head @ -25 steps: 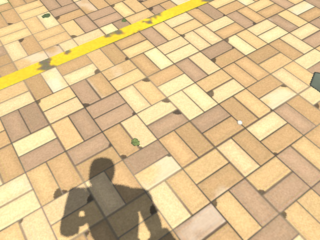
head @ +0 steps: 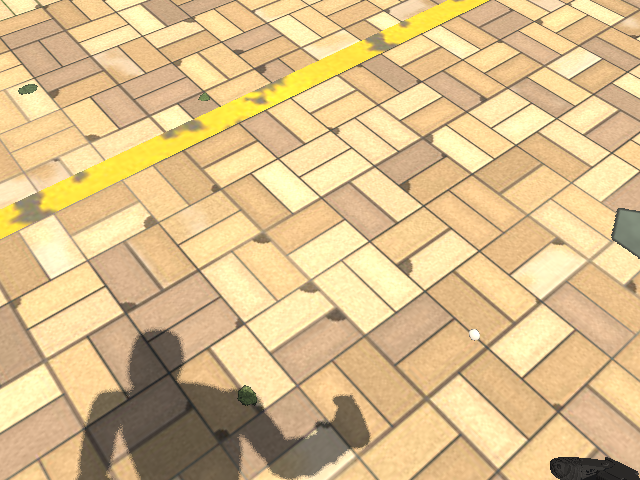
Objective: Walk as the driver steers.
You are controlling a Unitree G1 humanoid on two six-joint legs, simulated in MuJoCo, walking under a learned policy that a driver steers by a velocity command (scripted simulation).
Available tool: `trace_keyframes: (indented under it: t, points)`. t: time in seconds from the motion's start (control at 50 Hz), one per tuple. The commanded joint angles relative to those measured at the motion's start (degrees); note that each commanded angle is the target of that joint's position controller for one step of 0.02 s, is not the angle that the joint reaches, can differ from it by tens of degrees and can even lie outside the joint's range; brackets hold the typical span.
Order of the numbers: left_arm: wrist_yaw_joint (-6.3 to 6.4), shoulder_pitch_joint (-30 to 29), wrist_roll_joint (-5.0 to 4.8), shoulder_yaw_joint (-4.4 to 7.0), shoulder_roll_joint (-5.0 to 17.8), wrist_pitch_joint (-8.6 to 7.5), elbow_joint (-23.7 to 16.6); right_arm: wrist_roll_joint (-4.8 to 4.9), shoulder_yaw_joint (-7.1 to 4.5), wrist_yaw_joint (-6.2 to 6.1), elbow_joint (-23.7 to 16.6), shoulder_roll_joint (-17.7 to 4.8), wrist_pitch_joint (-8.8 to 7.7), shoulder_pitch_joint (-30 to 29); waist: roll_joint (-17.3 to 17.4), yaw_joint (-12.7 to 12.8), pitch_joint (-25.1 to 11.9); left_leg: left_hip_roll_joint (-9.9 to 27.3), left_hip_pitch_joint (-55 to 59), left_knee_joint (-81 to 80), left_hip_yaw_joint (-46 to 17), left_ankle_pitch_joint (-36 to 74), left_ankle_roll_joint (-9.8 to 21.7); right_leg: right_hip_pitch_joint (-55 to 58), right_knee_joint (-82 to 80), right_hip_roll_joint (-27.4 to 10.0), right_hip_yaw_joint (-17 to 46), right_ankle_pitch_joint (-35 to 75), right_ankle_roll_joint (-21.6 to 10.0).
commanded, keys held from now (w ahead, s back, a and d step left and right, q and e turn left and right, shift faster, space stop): w+e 0.56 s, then e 0.44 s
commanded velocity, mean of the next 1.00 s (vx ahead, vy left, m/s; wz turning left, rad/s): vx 0.38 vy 0.00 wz -0.58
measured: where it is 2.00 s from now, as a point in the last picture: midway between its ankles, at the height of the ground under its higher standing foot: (454, 464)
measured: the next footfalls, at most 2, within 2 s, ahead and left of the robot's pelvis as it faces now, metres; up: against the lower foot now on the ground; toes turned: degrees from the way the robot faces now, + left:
right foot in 0.50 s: +0.37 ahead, -0.19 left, +0.00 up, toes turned -22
left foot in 0.96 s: +0.63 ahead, -0.12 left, +0.00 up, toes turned -39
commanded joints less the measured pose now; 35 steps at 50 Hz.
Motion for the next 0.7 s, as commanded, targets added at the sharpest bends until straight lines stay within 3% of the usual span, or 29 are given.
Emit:
trace_keyframes:
  t: [0.02,0.04,0.06,0.1,0.18,0.28,0.34,0.4,0.44,0.46,0.48,0.5,0.52,0.54,0.56,0.58,0.6,0.62,0.66,0.7]
  points:
    - [0.03,-0.41,-1.22,1.04,7.2,-1.69,-6.49,-0.06,-2.44,-0.31,0.68,-8.65,0.14,16.72,11.6,-8.77,-11.68,22.3,39.79,-13.31,-33.15,-18.82,10.89,-36.4,29.51,-3.42,1.97,-0.71,-1.41]
    - [0.2,-2.82,-0.95,1.21,6.96,-1.31,-6.89,-0.2,-1.9,-0.22,0.18,-7.4,0.28,12.91,7.21,-7.31,-7.35,20.02,31.94,-14.44,-25.43,-13.29,9.43,-34.2,28.62,-5.95,0.43,4.08,-1.31]
    - [0.21,-4.24,-0.27,1.47,6.36,-1.06,-7.3,-0.48,-1.55,-0.14,0.27,-5.97,0.47,10.37,6.08,-6.11,-4.31,17.93,26.03,-16.12,-20.31,-8.33,8.92,-32.21,26.12,-7.55,0.24,7.57,-1.2]
    - [-0.34,-3.71,-0.44,1.68,4.19,0.07,-7.82,-0.89,-1.35,-0.27,0.95,-5.09,0.39,9.05,8.26,-4.18,-2.26,15.46,20.12,-19.14,-12.57,-3.11,8.5,-28.02,23.14,-9.71,-0.32,10.95,-1.11]
    - [-0.65,-7.44,-0.12,1.62,2.95,1.48,-10.45,-0.77,-2.28,-0.93,2.44,-7.52,-0.06,11.0,5.08,-4.1,-0.2,15.89,19.73,-21.98,-4.72,5.4,10.28,-31.69,17.93,-10.32,-0.41,17.72,0.1]
    - [-2.17,-14.88,0.1,0.96,2.37,1.11,-13.18,-0.61,-2.71,-1.64,2.9,-9.52,0.75,12.63,4.18,-6.15,1.79,14.54,21.88,-22.72,4.7,9.31,8.94,-31.06,3.68,-9.48,-3.66,29.2,0.38]
    - [-3.3,-21.09,0.21,0.29,1.73,1.07,-15.85,-0.07,-3.02,-1.84,3.58,-10.84,1.56,15.74,3.5,-8.43,3.86,15.65,25.57,-22.1,7.7,9.89,8.56,-31.31,-2.43,-8.77,-6.79,29.55,-0.25]
    - [-4.3,-24.21,0.03,0.21,2.23,1.24,-18.22,0.72,-3.39,-1.74,4.21,-12.01,2.74,17.57,4.12,-8.65,4.93,17.23,30.65,-19.02,9.82,15.07,7.59,-30.96,-6.07,-7.51,-9.32,24.29,-1.82]
    - [-4.66,-22.46,0.13,0.97,3.88,1.47,-18.9,1.22,-3.81,-1.88,3.83,-13.65,3.44,16.62,5.97,-6.3,2.65,17.44,32.16,-12.78,11.9,32.33,6.53,-24.88,-7.17,-4.36,-12.41,18.73,-3.89]
    - [-4.62,-18.87,0.13,1.77,5.32,1.63,-18.38,1.47,-4.07,-2.04,3.59,-14.57,3.87,16.15,7.11,-3.88,0.02,17.21,32.27,-6.68,12.77,42.19,6.0,-19.29,-7.27,-1.98,-14.08,15.97,-5.18]
    - [-4.43,-11.0,-0.04,3.17,7.51,1.68,-16.42,1.72,-4.1,-2.19,3.25,-14.91,4.36,15.07,6.63,0.8,-4.0,15.74,30.05,3.8,14.23,46.81,4.85,-8.88,-10.62,0.81,-15.29,17.71,-7.04]
    - [-3.44,-0.75,-0.07,5.36,11.64,2.02,-13.47,1.23,-3.63,-2.37,2.7,-13.84,4.29,15.19,3.74,5.43,-9.29,13.54,19.58,18.63,14.73,37.89,2.36,8.47,-13.23,0.85,-11.36,20.48,-9.52]
    - [-2.37,1.29,-0.46,6.61,18.6,2.12,-12.72,-1.64,-1.22,-1.72,-0.18,-5.88,3.2,18.98,-11.99,0.89,-12.86,5.36,-5.8,39.78,13.48,-12.19,-1.04,28.18,-14.56,-14.47,15.31,19.58,-17.13]
    - [-2.72,2.01,0.15,5.55,17.55,1.08,-14.99,0.04,-0.5,-0.9,-2.27,-6.21,0.45,16.79,-11.21,1.19,-22.85,-1.53,-16.9,50.73,-0.95,-28.9,-1.52,35.17,-25.93,-22.39,41.19,9.12,-24.58]
    - [-3.14,1.19,0.81,4.17,13.06,0.25,-14.43,2.55,-1.57,-0.32,-3.96,-10.11,-1.13,9.38,-5.12,3.49,-16.59,1.53,-22.97,51.65,-4.44,-23.73,0.0,31.96,-28.26,-20.78,34.5,12.17,-20.66]
    - [-3.12,-2.55,0.81,3.56,11.23,-0.31,-14.84,2.59,-1.33,-0.44,-4.51,-9.72,-1.75,7.97,-3.35,1.37,-10.39,3.68,-22.35,47.57,-3.96,-18.99,0.95,23.62,-27.51,-18.69,26.04,21.02,-18.53]
    - [-3.07,-7.91,0.82,2.87,9.31,-0.47,-15.98,1.14,-1.62,-1.03,-3.27,-9.86,-1.51,8.96,0.49,-1.84,-6.36,5.85,-17.7,42.97,-4.02,-15.99,0.36,13.94,-26.88,-16.13,18.62,32.45,-16.5]
    - [-2.8,-11.19,1.25,2.35,7.93,-0.45,-17.05,0.16,-2.26,-1.32,-2.73,-10.85,-0.66,10.59,0.02,-4.16,-4.96,7.14,-12.59,39.55,-4.16,-14.81,-0.33,6.81,-26.86,-14.41,13.58,41.56,-15.39]
    - [-2.28,-12.51,1.58,2.36,8.54,-0.36,-17.65,-0.5,-2.46,-1.42,-3.08,-9.85,1.3,12.16,0.22,-6.26,-4.71,6.73,-7.32,35.48,-3.36,-13.85,-1.94,-0.43,-27.31,-12.57,9.53,51.43,-15.03]
    - [-1.44,-11.39,1.48,2.94,10.57,-0.2,-17.37,-1.14,-1.98,-1.8,-4.14,-7.91,2.39,10.85,-0.28,-6.46,-4.73,4.76,-6.17,29.7,-2.12,-9.73,-3.41,-3.85,-27.07,-10.67,6.01,57.54,-14.83]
